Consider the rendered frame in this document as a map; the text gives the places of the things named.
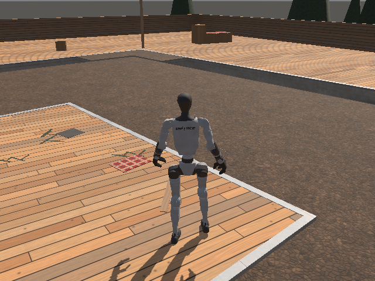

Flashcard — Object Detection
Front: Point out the left robot upper arm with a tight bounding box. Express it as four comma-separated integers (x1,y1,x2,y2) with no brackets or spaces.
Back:
158,118,173,150

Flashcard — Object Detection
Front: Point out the robot left foot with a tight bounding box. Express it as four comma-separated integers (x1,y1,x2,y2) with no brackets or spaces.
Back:
171,229,181,244

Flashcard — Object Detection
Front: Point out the robot right thigh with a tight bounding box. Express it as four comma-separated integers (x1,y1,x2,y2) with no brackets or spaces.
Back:
196,162,208,198

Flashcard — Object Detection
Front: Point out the right robot upper arm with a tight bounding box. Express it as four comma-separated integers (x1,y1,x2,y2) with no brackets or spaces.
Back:
198,118,215,150

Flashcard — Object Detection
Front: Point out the robot right hand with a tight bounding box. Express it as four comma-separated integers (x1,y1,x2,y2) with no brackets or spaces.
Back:
213,160,227,174

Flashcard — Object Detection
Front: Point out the left robot forearm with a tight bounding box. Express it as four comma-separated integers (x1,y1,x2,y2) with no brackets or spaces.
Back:
154,141,163,160

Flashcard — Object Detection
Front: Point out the robot left hand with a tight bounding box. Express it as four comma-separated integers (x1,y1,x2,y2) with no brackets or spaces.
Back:
153,157,166,167

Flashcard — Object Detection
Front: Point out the right robot forearm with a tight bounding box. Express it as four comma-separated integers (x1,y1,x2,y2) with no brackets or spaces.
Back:
211,141,224,164

